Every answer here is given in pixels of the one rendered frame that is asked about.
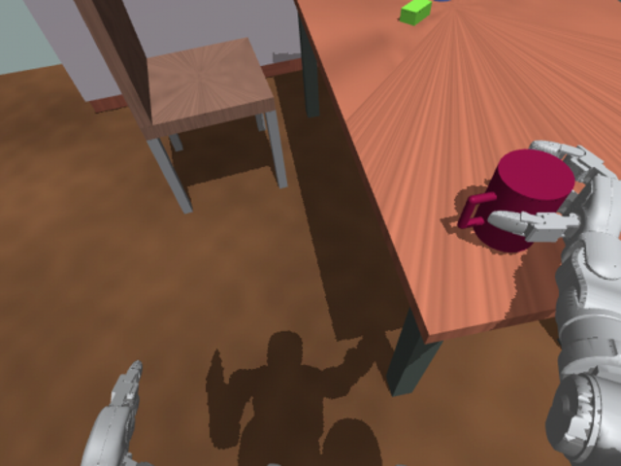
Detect table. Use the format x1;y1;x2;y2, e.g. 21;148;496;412
294;0;621;397

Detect chair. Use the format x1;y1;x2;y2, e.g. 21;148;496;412
74;0;288;214

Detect right robot arm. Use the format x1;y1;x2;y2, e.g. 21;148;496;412
545;232;621;466

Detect right robot hand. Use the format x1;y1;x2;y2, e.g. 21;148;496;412
487;140;621;245

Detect left robot hand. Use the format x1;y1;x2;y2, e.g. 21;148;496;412
81;360;154;466

